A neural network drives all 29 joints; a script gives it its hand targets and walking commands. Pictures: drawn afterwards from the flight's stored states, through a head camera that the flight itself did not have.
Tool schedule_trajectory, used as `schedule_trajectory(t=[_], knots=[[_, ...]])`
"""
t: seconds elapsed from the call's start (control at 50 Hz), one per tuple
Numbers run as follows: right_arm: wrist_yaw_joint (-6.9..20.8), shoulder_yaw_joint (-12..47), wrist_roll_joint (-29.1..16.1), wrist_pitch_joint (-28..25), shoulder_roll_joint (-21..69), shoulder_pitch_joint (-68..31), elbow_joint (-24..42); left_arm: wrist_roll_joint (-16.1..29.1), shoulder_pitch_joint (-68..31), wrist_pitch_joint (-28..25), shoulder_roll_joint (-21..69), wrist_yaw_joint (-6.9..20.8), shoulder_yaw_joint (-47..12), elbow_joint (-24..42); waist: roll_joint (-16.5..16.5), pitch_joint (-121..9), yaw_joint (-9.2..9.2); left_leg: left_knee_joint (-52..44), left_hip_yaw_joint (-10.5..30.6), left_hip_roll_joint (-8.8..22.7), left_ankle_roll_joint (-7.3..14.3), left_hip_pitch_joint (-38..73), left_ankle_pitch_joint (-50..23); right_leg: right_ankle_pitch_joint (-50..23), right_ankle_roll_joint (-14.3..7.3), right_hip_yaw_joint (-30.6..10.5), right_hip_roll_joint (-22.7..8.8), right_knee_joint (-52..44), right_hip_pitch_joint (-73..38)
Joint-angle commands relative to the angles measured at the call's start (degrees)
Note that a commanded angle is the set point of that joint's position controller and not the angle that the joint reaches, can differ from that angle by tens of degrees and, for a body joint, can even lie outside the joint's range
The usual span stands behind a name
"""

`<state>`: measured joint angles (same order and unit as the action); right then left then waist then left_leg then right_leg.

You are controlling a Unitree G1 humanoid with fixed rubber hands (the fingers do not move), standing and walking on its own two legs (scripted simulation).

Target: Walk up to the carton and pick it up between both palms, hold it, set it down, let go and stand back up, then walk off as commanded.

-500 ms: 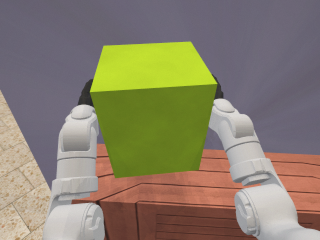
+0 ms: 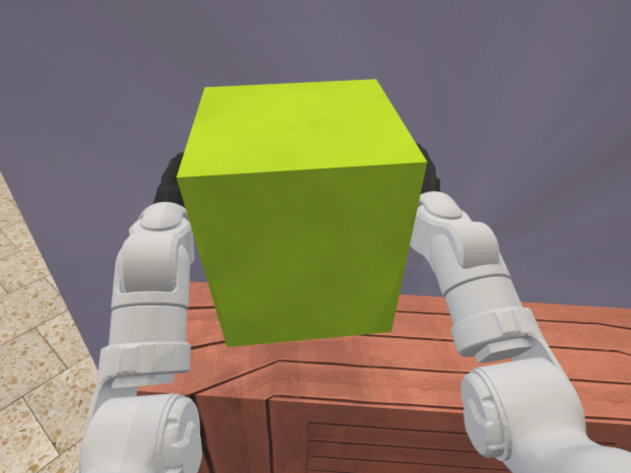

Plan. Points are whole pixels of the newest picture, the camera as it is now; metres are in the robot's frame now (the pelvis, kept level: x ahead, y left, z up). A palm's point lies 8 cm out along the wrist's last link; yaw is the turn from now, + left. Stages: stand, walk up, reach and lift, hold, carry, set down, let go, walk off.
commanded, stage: hold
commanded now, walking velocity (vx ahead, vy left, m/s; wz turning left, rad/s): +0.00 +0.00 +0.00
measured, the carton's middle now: (301, 213) +0.37 -0.01 +0.22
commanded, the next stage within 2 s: set down in 0.62 s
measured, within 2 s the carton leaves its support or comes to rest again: neither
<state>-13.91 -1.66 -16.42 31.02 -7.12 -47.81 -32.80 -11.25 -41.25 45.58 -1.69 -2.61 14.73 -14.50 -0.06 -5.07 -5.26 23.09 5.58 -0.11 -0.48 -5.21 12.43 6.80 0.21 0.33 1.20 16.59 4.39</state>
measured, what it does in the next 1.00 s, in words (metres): stands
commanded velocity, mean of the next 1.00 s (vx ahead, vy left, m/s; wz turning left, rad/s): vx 0.00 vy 0.00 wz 0.00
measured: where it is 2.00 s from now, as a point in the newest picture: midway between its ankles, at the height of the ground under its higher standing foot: outside the picture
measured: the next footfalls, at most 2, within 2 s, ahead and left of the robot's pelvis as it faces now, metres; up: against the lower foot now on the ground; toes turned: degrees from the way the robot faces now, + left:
none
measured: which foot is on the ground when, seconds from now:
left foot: down 0.00-1.00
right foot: down 0.00-1.00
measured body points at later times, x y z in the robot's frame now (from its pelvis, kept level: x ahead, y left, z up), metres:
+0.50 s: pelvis +0.00 +0.00 +0.00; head -0.08 +0.01 +0.44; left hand +0.38 +0.15 +0.23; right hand +0.38 -0.16 +0.24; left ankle +0.01 +0.12 -0.75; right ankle +0.03 -0.12 -0.75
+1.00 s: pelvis +0.01 +0.00 +0.00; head -0.06 +0.02 +0.45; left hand +0.40 +0.15 +0.21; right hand +0.40 -0.15 +0.20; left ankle +0.01 +0.12 -0.75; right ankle +0.03 -0.12 -0.75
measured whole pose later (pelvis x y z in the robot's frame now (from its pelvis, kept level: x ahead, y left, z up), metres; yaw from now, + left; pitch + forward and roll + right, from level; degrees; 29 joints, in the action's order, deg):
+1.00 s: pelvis +0.01 +0.00 +0.00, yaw +0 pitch -9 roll -1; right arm -7.7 -11.5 -2.5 11.4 -0.9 -45.3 -44.0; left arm -19.1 -42.1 30.4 1.2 0.2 19.1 -24.6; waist -1.9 0.7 -3.5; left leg 20.0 5.0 -0.5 -0.2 1.3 11.9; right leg 7.6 0.3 -0.1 0.7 15.7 -1.1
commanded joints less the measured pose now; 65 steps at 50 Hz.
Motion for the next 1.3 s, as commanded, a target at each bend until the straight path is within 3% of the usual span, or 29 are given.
schedule_trajectory(t=[0.0, 0.02, 0.04, 0.06, 0.1, 0.14, 0.24, 0.26, 0.3, 0.42, 0.44, 0.48, 0.52, 0.54, 0.58, 0.6, 0.62, 0.68, 0.8, 0.84, 0.86, 0.92, 1.0, 1.02, 1.08, 1.1, 1.2, 1.22, 1.28], knots=[[7.02, 18.98, -8.07, -3.10, 40.46, -49.21, 19.89, 8.75, -48.00, -5.79, 35.95, 9.43, -24.57, 11.37, 1.62, -23.61, -0.58, -3.82, -3.84, -3.72, -1.57, -1.07, -12.97, -9.47, 1.88, 0.88, 3.16, 0.25, -13.73], [7.11, 20.10, -7.96, -3.05, 40.22, -47.99, 19.79, 8.26, -46.84, -5.48, 35.96, 9.57, -24.63, 11.90, 1.96, -24.17, -0.16, -4.13, -3.83, -3.53, -1.49, -1.30, -13.55, -9.93, 1.66, 0.80, 3.23, 0.39, -14.60], [6.89, 18.83, -7.22, -2.97, 39.42, -47.86, 19.92, 9.77, -48.26, -5.52, 37.24, 9.90, -27.43, 13.47, 2.56, -25.21, -2.70, -3.61, -3.48, -3.49, -2.39, -0.37, -15.24, -12.96, 1.70, 1.13, 3.33, 0.91, -15.22], [7.16, 20.23, -8.66, -3.23, 40.25, -50.84, 21.49, 9.15, -48.97, -5.39, 37.17, 9.54, -26.16, 13.17, 3.40, -24.93, -0.22, -3.37, -3.69, -3.26, -2.41, 0.12, -16.71, -11.85, 1.68, 1.07, 3.65, 0.95, -14.38], [6.95, 19.71, -9.12, -3.13, 39.30, -50.19, 21.93, 8.58, -47.55, -5.12, 36.88, 9.47, -26.79, 12.24, 3.97, -24.27, -1.20, -3.21, -3.36, -3.66, -2.44, -0.01, -16.40, -11.57, 1.81, 1.25, 3.54, 0.68, -13.78], [6.84, 23.02, -10.02, -3.59, 42.16, -52.25, 26.54, 10.28, -48.41, -5.80, 37.06, 9.03, -27.46, 15.81, 1.07, -29.32, 0.73, -2.49, -3.28, -3.57, -1.77, 1.27, -19.19, -13.75, 2.23, 1.27, 4.14, 1.08, -14.82], [7.04, 19.52, -8.27, -2.60, 39.87, -48.85, 20.13, 8.32, -46.88, -4.60, 37.01, 9.33, -25.98, 11.43, 3.80, -21.67, -0.07, -3.90, -3.50, -3.26, -2.27, -0.53, -13.71, -9.67, 1.41, 0.70, 3.23, 0.36, -12.46], [7.42, 21.21, -8.55, -3.05, 41.48, -51.32, 22.39, 9.43, -48.22, -5.08, 37.58, 9.41, -26.82, 13.31, 1.33, -22.93, 0.73, -4.24, -3.31, -3.38, -1.90, -1.14, -13.86, -8.93, 1.53, 1.25, 3.73, 0.22, -13.07], [7.21, 20.50, -8.30, -3.12, 40.40, -50.92, 22.53, 10.13, -49.65, -5.26, 37.76, 9.41, -27.81, 14.25, 2.13, -26.27, -1.15, -3.90, -3.74, -3.30, -2.20, 0.59, -15.07, -10.65, 1.58, 1.03, 3.65, 0.29, -13.41], [7.27, 21.86, -9.19, -3.19, 41.67, -52.36, 24.23, 10.64, -48.72, -5.41, 37.82, 9.06, -27.69, 14.83, 1.69, -26.59, 0.26, -3.32, -3.27, -3.43, -1.63, 0.33, -15.97, -11.76, 1.68, 0.99, 3.62, 0.68, -13.15], [7.15, 20.99, -8.41, -3.07, 40.56, -50.73, 23.87, 10.34, -48.58, -5.31, 37.58, 9.09, -27.79, 14.25, 2.77, -26.27, -1.12, -3.43, -3.55, -3.67, -2.05, 0.30, -14.92, -11.41, 1.32, 0.74, 3.33, 0.15, -13.83], [7.15, 20.34, -7.98, -2.71, 40.97, -50.97, 21.72, 9.36, -48.22, -5.04, 37.53, 9.58, -26.06, 12.38, 0.80, -24.29, -0.13, -4.02, -3.53, -3.32, -1.62, -0.89, -13.56, -10.17, 1.76, 1.00, 3.50, 0.62, -13.68], [7.52, 17.43, -7.38, -2.34, 39.25, -48.08, 17.90, 8.84, -48.22, -4.99, 36.47, 9.93, -25.42, 11.17, 2.72, -22.42, -1.45, -4.93, -3.51, -3.21, -1.89, -1.49, -11.03, -8.50, 1.32, 0.74, 2.94, 0.00, -12.84], [7.84, 20.09, -7.61, -2.71, 41.62, -50.02, 19.69, 8.52, -49.36, -5.34, 36.44, 9.72, -24.53, 11.68, 1.14, -22.67, 0.64, -4.93, -3.77, -3.72, -1.24, -2.60, -10.94, -7.55, 1.87, 1.02, 3.20, -0.01, -13.28], [7.99, 19.44, -7.89, -2.59, 41.25, -49.86, 16.57, 8.58, -50.69, -5.40, 36.48, 9.45, -24.56, 11.84, 2.60, -22.99, 0.36, -5.32, -3.76, -3.20, -1.75, -1.11, -10.29, -6.50, 1.42, 1.23, 3.00, 0.09, -12.23], [7.96, 20.18, -8.27, -3.44, 41.21, -51.13, 20.76, 10.01, -50.98, -5.66, 37.69, 9.26, -27.43, 14.44, 3.18, -27.82, -0.47, -4.13, -3.61, -3.29, -2.31, -0.27, -13.94, -10.23, 1.46, 1.30, 3.57, 0.94, -14.07], [7.65, 16.51, -7.93, -2.63, 39.29, -52.14, 17.21, 6.96, -47.41, -4.75, 36.48, 9.68, -21.60, 7.37, 1.39, -20.60, 1.79, -5.34, -5.50, -3.71, -0.99, -0.94, -10.11, -5.71, 0.92, -0.10, 3.43, -1.40, -13.26], [8.88, 14.82, -4.81, -6.06, 41.10, -58.43, 19.09, 8.18, -53.95, -7.33, 38.60, 9.66, -22.86, 7.34, 1.27, -24.48, 1.92, -6.10, -5.47, -3.21, -0.66, -2.63, -5.15, -3.41, 0.82, 0.43, 3.07, -0.32, -13.34], [10.06, 9.61, 4.74, -14.23, 39.89, -50.29, 8.34, 3.29, -48.30, -12.86, 36.01, 11.47, -18.17, 0.19, 0.30, -19.34, 0.81, -6.97, -6.67, -3.07, -0.72, 0.49, -7.42, -4.15, 1.21, 2.36, 2.46, -1.33, -14.71], [11.38, 7.32, 7.82, -18.86, 38.61, -47.31, 5.78, -0.13, -43.02, -15.37, 35.36, 12.77, -15.22, -4.46, -0.47, -17.54, 2.31, -8.03, -7.18, -2.86, -0.34, -0.58, -7.31, -2.72, 1.68, 2.91, 2.16, -1.25, -15.58], [11.49, 8.42, 8.09, -20.97, 39.78, -47.97, 7.77, 0.37, -45.79, -16.77, 35.72, 12.56, -16.90, -0.90, 0.70, -21.04, 1.90, -6.87, -7.64, -3.14, -1.02, 2.23, -10.20, -4.66, 1.67, 3.30, 2.11, -0.90, -17.11], [12.36, 6.19, 11.36, -25.02, 36.48, -44.66, 3.66, -0.79, -41.66, -18.73, 36.61, 12.89, -18.09, -4.19, 1.38, -15.59, 0.90, -7.15, -7.57, -2.31, -2.18, 4.30, -12.60, -2.80, 1.06, 4.90, 2.71, -1.76, -14.60], [12.25, 9.79, 11.04, -29.60, 36.48, -45.60, 7.65, 0.29, -39.95, -20.80, 38.22, 12.09, -20.60, -2.00, 1.41, -18.87, 0.64, -5.03, -7.69, -2.69, -2.91, 8.48, -20.24, -7.40, 1.21, 5.74, 3.24, -1.85, -14.46], [11.98, 14.15, 8.87, -30.97, 38.22, -46.89, 13.77, 2.64, -41.15, -21.46, 40.59, 11.53, -25.20, 2.42, 2.44, -24.14, 0.93, -3.12, -6.68, -2.62, -3.45, 10.40, -24.50, -11.06, 0.96, 5.28, 3.19, -1.14, -16.40], [11.47, 17.05, 8.17, -32.01, 37.97, -44.62, 17.41, 3.90, -38.34, -22.48, 41.45, 10.11, -29.30, 5.20, 3.39, -26.57, -0.14, -1.46, -5.77, -2.65, -4.68, 12.80, -30.92, -16.47, 0.90, 5.34, 3.01, -1.02, -16.83], [11.06, 16.66, 8.07, -31.30, 37.10, -41.97, 16.06, 4.46, -40.05, -22.72, 40.59, 10.16, -29.65, 4.76, 2.75, -24.63, -1.57, -1.43, -5.61, -2.90, -4.57, 12.22, -30.04, -16.39, 1.07, 5.25, 3.02, -1.32, -15.84], [11.22, 21.10, 6.16, -31.19, 39.37, -41.50, 21.87, 4.59, -37.97, -23.43, 41.62, 9.56, -31.60, 9.71, 3.10, -29.35, 0.02, -1.29, -5.34, -3.45, -4.45, 9.83, -28.73, -21.02, 1.56, 3.77, 2.26, 0.38, -19.97], [11.33, 22.23, 6.23, -30.76, 38.48, -41.91, 22.05, 4.97, -38.15, -23.58, 40.33, 9.32, -30.98, 8.84, 1.27, -29.56, 1.37, -1.81, -5.30, -3.27, -3.92, 7.99, -27.87, -21.66, 1.91, 3.46, 2.18, 0.59, -20.46], [10.96, 22.17, 5.88, -30.24, 38.69, -42.31, 23.06, 6.21, -36.82, -23.55, 40.80, 9.17, -31.41, 7.17, 0.26, -30.52, 0.87, -2.21, -5.17, -3.50, -3.06, 6.19, -24.63, -23.72, 2.30, 2.94, 1.60, 0.61, -21.24]])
